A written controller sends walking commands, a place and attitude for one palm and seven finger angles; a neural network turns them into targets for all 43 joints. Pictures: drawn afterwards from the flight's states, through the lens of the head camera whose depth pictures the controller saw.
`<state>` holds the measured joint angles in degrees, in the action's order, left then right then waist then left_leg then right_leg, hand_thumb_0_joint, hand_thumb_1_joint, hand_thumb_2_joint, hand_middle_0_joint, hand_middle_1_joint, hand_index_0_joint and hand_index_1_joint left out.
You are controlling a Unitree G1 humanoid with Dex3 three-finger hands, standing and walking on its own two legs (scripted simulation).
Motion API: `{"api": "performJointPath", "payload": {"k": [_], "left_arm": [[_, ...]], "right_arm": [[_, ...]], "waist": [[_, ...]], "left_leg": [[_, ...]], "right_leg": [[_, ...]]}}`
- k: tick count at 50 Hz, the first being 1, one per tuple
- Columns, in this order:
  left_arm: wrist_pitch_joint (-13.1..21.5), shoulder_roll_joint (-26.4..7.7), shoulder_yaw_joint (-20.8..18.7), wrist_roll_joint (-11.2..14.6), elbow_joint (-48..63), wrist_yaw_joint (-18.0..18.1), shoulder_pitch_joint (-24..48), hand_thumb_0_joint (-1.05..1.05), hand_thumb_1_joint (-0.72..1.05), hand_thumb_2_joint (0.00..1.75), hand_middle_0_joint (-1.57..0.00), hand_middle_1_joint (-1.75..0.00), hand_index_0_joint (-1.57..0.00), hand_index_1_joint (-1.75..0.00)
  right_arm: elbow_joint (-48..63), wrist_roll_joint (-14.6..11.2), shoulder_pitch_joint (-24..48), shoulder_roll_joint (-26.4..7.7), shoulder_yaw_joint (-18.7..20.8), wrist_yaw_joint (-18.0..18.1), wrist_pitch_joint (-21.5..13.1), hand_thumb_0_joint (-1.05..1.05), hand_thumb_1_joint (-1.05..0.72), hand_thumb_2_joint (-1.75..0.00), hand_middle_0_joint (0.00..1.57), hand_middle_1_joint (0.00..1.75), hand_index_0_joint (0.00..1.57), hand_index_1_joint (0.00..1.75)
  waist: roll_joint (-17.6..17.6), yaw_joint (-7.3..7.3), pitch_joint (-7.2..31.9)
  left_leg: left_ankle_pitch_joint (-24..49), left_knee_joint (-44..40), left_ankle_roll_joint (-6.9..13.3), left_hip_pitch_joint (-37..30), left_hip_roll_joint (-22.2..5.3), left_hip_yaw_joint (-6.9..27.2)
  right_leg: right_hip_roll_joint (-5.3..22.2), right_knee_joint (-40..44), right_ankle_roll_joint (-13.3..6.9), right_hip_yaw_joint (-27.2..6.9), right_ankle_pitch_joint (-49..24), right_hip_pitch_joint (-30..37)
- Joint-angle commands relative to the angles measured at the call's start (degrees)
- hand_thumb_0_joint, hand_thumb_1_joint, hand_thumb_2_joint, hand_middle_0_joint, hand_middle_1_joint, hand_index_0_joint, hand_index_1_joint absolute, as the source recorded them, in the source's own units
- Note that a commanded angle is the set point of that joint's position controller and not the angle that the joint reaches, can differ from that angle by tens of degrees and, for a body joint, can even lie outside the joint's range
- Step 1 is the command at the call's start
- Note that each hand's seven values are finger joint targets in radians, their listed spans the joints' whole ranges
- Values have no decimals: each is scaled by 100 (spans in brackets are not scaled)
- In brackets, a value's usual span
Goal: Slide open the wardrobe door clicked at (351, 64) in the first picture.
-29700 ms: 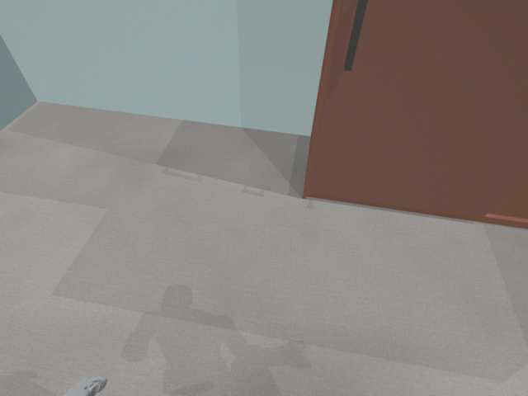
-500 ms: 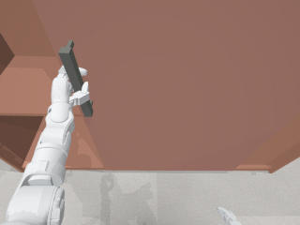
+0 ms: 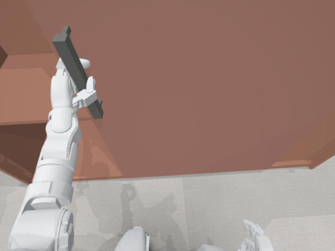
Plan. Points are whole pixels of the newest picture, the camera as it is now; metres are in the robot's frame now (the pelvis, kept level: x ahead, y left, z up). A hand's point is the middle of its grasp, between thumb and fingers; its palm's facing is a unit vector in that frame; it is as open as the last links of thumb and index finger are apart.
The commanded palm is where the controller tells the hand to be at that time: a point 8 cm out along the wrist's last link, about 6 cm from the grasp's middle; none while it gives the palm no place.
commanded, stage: stop walking and hold the door there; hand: left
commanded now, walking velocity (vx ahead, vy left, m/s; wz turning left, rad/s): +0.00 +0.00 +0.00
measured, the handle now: (84, 78) +0.47 +0.25 +0.11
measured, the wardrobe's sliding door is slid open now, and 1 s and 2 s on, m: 0.55 0.55 0.55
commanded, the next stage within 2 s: loosen the grip on the handle in 0.48 s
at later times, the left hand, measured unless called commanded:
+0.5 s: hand (90, 91) +0.42 +0.22 +0.12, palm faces +0.28 -0.94 -0.16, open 6.3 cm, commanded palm +0.39 +0.25 +0.11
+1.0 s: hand (89, 92) +0.42 +0.22 +0.11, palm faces +0.26 -0.95 -0.17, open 13.0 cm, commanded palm +0.39 +0.27 +0.12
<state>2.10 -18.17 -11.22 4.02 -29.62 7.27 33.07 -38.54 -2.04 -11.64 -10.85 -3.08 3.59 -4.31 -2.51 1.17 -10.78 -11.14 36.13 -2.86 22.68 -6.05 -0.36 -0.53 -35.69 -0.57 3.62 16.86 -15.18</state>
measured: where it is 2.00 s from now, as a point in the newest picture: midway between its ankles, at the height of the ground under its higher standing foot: outside the picture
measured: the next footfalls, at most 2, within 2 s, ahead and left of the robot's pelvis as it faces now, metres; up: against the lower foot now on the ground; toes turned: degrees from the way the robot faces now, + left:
none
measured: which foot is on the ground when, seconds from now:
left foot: down 0.00-1.00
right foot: down 0.00-1.00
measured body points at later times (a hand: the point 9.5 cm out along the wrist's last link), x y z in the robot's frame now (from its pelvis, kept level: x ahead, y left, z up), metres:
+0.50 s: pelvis +0.02 +0.01 +0.01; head +0.04 +0.01 +0.46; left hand +0.40 +0.27 +0.13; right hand +0.18 -0.24 -0.08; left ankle +0.07 +0.15 -0.72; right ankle +0.01 -0.11 -0.72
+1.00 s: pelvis -0.02 +0.02 +0.00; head +0.00 +0.03 +0.45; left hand +0.40 +0.27 +0.12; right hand +0.03 -0.26 -0.11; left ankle +0.07 +0.14 -0.72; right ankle +0.01 -0.11 -0.72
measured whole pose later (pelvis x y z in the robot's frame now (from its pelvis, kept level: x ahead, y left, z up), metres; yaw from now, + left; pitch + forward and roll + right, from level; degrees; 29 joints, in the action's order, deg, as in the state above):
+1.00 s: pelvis -0.02 +0.02 +0.00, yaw -1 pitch +4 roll -1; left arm 9.0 -21.1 -14.1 -0.4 -50.3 5.6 38.7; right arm -41.9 -2.3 -21.0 -15.5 0.7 1.9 -6.5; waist 1.1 -3.3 1.8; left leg -12.6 37.9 0.2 30.6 -2.4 -1.1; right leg 0.8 -39.3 0.1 1.6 17.3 -26.0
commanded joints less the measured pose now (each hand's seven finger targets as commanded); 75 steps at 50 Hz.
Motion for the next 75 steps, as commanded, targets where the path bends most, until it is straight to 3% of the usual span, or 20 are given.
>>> {"api": "performJointPath", "payload": {"k": [1, 4, 7, 9, 15, 28, 29, 30, 31, 32, 34, 37, 41, 47, 48, 49, 50, 52, 59, 75], "left_arm": [[593, -1628, -310, -249, 1390, -145, 2260, 0, 90, 90, -45, -140, -45, -140], [666, -1477, -325, -214, 1623, -150, 2322, 0, 90, 90, -45, -140, -45, -140], [688, -572, 334, -134, 1796, -200, 2110, 0, 90, 90, -45, -140, -45, -140], [721, -518, 366, -173, 1631, -225, 1835, 0, 90, 90, -45, -140, -45, -140], [688, -867, 241, -197, 1520, -96, 1583, 0, 90, 90, -45, -140, -45, -140], [771, -975, 112, -208, 1199, -65, 1595, 0, 90, 90, -45, -140, -45, -140], [911, -4306, -2491, -793, 897, -91, 4362, 0, 90, 90, -45, -140, -45, -140], [433, -3856, -2558, -851, 234, -266, 4666, 0, 78, 84, -45, -140, -45, -140], [102, -1254, -523, -596, -740, -396, 2729, 0, 66, 78, -45, -140, -45, -140], [161, -751, -754, -453, -587, -538, 1991, 0, 54, 73, -45, -140, -45, -140], [371, -1255, -1285, -46, -359, -521, 1637, 0, 30, 61, -45, -140, -45, -140], [750, -604, -301, -466, -145, -384, 2073, 0, -7, 43, -45, -140, -45, -140], [913, -1243, -333, -752, -521, -166, 2742, 0, -55, 20, -42, -137, -42, -137], [1062, -884, 62, -378, -955, -220, 3495, 0, -55, 20, -34, -127, -34, -127], [1102, -866, 50, -331, -949, -204, 3623, 0, -55, 20, -33, -125, -33, -125], [1158, -2201, -1121, -370, -739, -152, 3057, 0, -55, 20, -32, -123, -32, -123], [1184, -2336, -1165, -383, -530, -113, 2878, 0, -55, 20, -30, -122, -30, -122], [1248, -1388, -418, -396, -296, -91, 2972, 0, -55, 20, -28, -118, -28, -118], [1023, -1132, -306, -261, -191, 16, 2657, 0, -55, 20, -25, -115, -25, -115], [478, -2051, -1419, -78, 388, -336, 1097, 0, -55, 20, -25, -115, -25, -115]], "right_arm": [[628, -13, 260, -940, 414, 204, -277, 0, -90, -90, 20, 30, 20, 30], [545, 15, 310, -928, 375, 293, -316, 0, -90, -90, 20, 30, 20, 30], [587, 3, 313, -972, 414, 248, -291, 0, -90, -90, 20, 30, 20, 30], [599, 15, 370, -977, 404, 190, -199, 0, -90, -90, 20, 30, 20, 30], [663, -16, 323, -1037, 460, 269, -118, 0, -90, -90, 20, 30, 20, 30], [757, 57, 311, -1057, 444, 300, 5, 0, -90, -90, 20, 30, 20, 30], [716, 155, -76, -1263, 975, 87, -162, 0, -90, -90, 20, 30, 20, 30], [145, 563, -356, -1555, 1219, 7, -421, 0, -90, -90, 20, 30, 20, 30], [395, 61, -386, -1148, 832, -6, -532, 0, -90, -90, 20, 30, 20, 30], [313, 65, -763, -1226, 902, -103, -480, 0, -90, -90, 20, 30, 20, 30], [415, 126, -414, -1305, 846, -133, -417, 0, -90, -90, 20, 30, 20, 30], [486, 113, -493, -1140, 751, -288, -372, 0, -90, -90, 20, 30, 20, 30], [537, 35, -550, -1240, 728, -251, -317, 0, -90, -90, 20, 30, 20, 30], [471, -53, -605, -1251, 645, -114, -508, 0, -90, -90, 20, 30, 20, 30], [423, -39, -623, -1269, 653, -101, -570, 0, -90, -90, 20, 30, 20, 30], [448, -10, -640, -1394, 723, -78, -560, 0, -90, -90, 20, 30, 20, 30], [534, 22, -558, -1397, 641, -41, -529, 0, -90, -90, 20, 30, 20, 30], [611, 26, -516, -1205, 600, -77, -575, 0, -90, -90, 20, 30, 20, 30], [581, 30, -531, -1267, 580, -17, -702, 0, -90, -90, 20, 30, 20, 30], [768, 48, -470, -1146, 515, 164, -325, 0, -90, -90, 20, 30, 20, 30]], "waist": [[1022, -193, 2849], [787, -122, 3013], [-314, -162, 3454], [-673, -164, 3015], [165, -237, 3120], [-127, -177, 2916], [807, 89, 2025], [-786, -274, 3684], [134, -431, 3345], [645, -350, 3395], [470, -66, 3521], [-48, -342, 2976], [88, -518, 2500], [365, -656, 2444], [271, -632, 2487], [108, -165, 3004], [-271, -144, 3173], [-163, -329, 3055], [76, -376, 2486], [163, 19, 2894]], "left_leg": [[-933, 651, 154, -244, 304, -191], [21, -208, 253, -694, 135, -224], [3967, -286, 744, -2466, -664, 454], [3148, -495, 876, -1924, -884, 654], [2040, -290, 313, -1487, -212, -168], [1529, -727, 395, -1617, -346, -31], [1557, -454, 574, -1211, -65, -302], [2642, -1217, 333, -1181, 444, 10], [3791, -709, 360, -1964, 375, -115], [3552, -485, 323, -1985, 245, -5], [1805, -423, 384, -1578, 451, -251], [891, -402, 418, -1200, 455, -193], [-1004, -549, 488, -510, 480, -78], [-1867, -542, 469, -352, 539, 67], [-1895, -506, 461, -341, 551, 84], [-1785, -531, 452, -329, 558, 102], [-1637, -564, 479, -383, 590, 92], [-1632, -560, 502, -433, 562, 119], [-1757, -569, 520, -292, 535, 264], [562, -179, 540, -453, 620, -46]], "right_leg": [[1628, 1020, -592, -1205, -2752, 1269], [1423, 264, -369, -847, -4300, 1575], [555, -258, 227, -225, -2502, 418], [401, 125, 165, -249, -908, 400], [952, 519, -26, -508, -3121, 1022], [628, 789, 71, -388, -1712, 526], [555, 1367, 47, -911, -2584, 204], [143, -485, -388, -48, -4432, 1198], [17, 99, -128, 64, -2892, -179], [-44, 368, -24, 103, -2303, -567], [67, 568, -14, -107, -2144, -62], [26, 484, -55, -54, -1252, -741], [55, 675, -25, -217, 453, -1294], [1, 715, -22, -290, 1271, -1604], [-9, 682, -26, -302, 1270, -1638], [2, 626, -78, -376, 1262, -1178], [-11, 556, -87, -378, 1032, -1021], [-32, 507, -60, -305, 847, -1118], [-54, 554, -59, -279, 778, -1257], [-27, 427, -52, -281, -1195, -362]]}}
